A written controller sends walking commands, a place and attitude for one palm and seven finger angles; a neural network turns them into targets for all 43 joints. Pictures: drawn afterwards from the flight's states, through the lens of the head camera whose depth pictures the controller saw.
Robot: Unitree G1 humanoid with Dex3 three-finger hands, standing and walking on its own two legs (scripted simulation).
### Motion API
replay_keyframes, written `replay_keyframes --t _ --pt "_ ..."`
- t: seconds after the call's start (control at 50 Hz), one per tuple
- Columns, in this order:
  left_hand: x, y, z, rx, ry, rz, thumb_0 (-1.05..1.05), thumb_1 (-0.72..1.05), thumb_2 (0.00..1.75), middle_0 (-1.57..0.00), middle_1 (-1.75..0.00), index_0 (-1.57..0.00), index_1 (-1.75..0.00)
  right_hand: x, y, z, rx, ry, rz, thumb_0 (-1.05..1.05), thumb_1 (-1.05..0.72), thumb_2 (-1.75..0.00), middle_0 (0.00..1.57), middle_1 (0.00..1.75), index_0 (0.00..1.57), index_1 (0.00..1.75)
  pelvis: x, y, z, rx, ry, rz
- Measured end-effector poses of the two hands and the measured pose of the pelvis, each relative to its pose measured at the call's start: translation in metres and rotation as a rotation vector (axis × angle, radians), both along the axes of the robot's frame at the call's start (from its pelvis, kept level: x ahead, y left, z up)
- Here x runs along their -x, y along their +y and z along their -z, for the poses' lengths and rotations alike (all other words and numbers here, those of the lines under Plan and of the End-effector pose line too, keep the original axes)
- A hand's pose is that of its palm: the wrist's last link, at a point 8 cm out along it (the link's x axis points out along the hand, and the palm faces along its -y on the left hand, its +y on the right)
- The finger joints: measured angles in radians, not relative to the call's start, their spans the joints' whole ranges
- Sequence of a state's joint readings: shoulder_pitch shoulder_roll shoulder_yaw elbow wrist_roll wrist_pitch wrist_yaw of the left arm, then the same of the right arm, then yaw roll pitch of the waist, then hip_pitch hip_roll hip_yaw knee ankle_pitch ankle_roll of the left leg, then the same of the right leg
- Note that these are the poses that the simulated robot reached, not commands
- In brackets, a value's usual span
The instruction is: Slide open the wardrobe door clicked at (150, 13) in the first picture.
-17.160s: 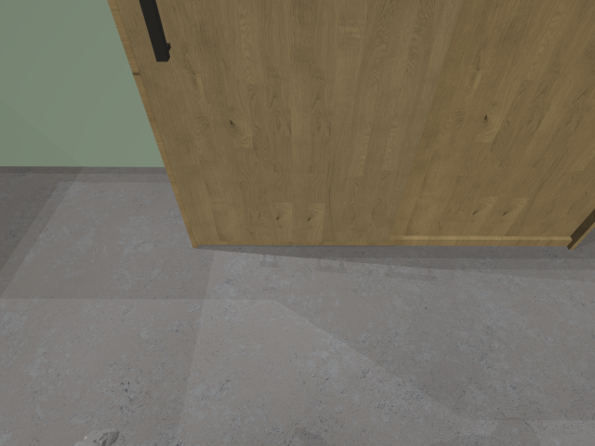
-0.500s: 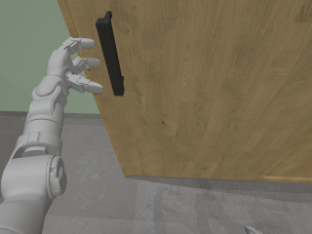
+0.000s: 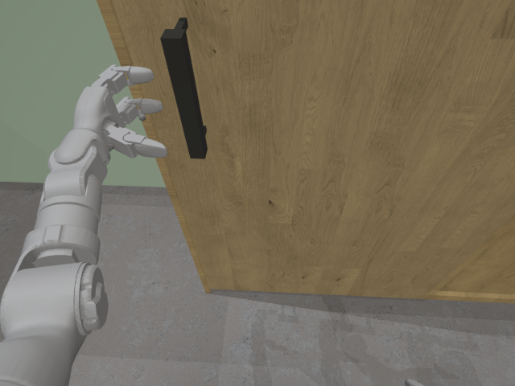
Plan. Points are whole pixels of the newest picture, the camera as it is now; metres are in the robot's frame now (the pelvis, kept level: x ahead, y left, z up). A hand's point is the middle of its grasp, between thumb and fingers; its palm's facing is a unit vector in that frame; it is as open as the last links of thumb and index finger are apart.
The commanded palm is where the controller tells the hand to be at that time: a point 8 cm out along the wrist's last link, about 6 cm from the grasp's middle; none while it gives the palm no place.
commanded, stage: feel for the door with the fingertips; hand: left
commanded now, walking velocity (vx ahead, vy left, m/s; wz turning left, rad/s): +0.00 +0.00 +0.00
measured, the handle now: (191, 94) +0.52 +0.11 +0.18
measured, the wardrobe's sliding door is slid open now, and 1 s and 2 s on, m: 0.00 0.00 0.00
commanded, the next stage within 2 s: slide the fingers in behind the handle in 0.92 s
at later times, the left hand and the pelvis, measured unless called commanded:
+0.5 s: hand (166, 112) +0.46 +0.14 +0.19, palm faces -0.03 -1.00 -0.01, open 14.0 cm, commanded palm +0.44 +0.19 +0.19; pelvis +0.00 +0.00 +0.00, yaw +0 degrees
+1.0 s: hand (177, 102) +0.48 +0.13 +0.20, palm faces -0.04 -1.00 -0.02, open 13.8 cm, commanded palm +0.46 +0.18 +0.19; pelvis -0.01 -0.01 +0.00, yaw +0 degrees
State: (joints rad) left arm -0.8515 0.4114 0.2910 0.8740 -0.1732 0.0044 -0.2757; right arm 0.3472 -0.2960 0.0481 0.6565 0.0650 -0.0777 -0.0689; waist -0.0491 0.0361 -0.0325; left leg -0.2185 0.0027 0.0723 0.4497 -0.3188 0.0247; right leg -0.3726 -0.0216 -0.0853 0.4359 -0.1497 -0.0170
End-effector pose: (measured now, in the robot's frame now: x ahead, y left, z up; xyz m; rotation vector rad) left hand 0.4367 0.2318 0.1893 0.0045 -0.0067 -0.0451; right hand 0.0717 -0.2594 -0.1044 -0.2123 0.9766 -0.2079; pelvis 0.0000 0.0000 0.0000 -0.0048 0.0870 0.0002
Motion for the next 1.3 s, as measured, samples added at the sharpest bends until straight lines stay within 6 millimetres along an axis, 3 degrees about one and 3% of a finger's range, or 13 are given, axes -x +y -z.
replay_keyframes --t 0.32,0.42,0.58,0.78,0.96,1.12,1.3 --pt "-0.003 -0.039 -0.003 0.010 -0.028 0.027 -0.01 -0.50 0.30 -0.30 -1.20 -0.30 -1.20 -0.019 0.013 -0.002 -0.033 -0.061 -0.019 0.01 -0.90 -0.90 0.20 0.30 0.20 0.30 0.000 0.002 0.000 -0.002 -0.007 0.005" --pt "-0.005 -0.039 -0.001 0.011 0.005 -0.003 -0.01 -0.50 0.30 -0.30 -1.20 -0.30 -1.20 -0.019 0.015 0.000 -0.041 -0.055 -0.019 0.01 -0.90 -0.90 0.20 0.30 0.20 0.30 0.001 0.000 0.000 -0.004 -0.011 0.006" --pt "-0.008 -0.038 -0.008 -0.014 -0.006 0.000 -0.01 -0.50 0.30 -0.30 -1.20 -0.30 -1.20 -0.007 0.009 0.003 -0.028 -0.025 -0.011 0.01 -0.90 -0.90 0.20 0.30 0.20 0.30 0.004 -0.002 0.000 -0.005 -0.008 -0.003" --pt "-0.024 -0.050 -0.008 -0.005 -0.005 0.007 -0.01 -0.50 0.30 -0.30 -1.20 -0.30 -1.20 0.024 -0.005 0.007 -0.006 0.037 0.023 0.01 -0.90 -0.90 0.20 0.30 0.20 0.30 0.007 -0.005 0.002 -0.009 0.017 0.003" --pt "-0.025 -0.050 -0.007 -0.009 -0.011 -0.004 -0.01 -0.50 0.30 -0.32 -1.23 -0.31 -1.22 0.047 -0.010 0.011 -0.008 0.092 0.043 0.01 -0.90 -0.90 0.20 0.30 0.20 0.30 0.010 -0.008 0.002 -0.010 0.025 0.004" --pt "-0.025 -0.050 -0.007 -0.010 -0.009 -0.005 -0.01 -0.50 0.30 -0.33 -1.23 -0.32 -1.22 0.050 -0.011 0.011 -0.010 0.086 0.043 0.01 -0.90 -0.90 0.20 0.30 0.20 0.30 0.013 -0.010 0.003 -0.011 0.031 0.003" --pt "-0.021 -0.052 -0.004 -0.009 -0.024 0.013 -0.01 -0.50 0.30 -0.31 -1.21 -0.30 -1.21 0.041 -0.012 0.010 -0.013 0.052 0.045 0.01 -0.90 -0.90 0.20 0.30 0.20 0.30 0.012 -0.010 0.003 -0.012 0.031 0.011"
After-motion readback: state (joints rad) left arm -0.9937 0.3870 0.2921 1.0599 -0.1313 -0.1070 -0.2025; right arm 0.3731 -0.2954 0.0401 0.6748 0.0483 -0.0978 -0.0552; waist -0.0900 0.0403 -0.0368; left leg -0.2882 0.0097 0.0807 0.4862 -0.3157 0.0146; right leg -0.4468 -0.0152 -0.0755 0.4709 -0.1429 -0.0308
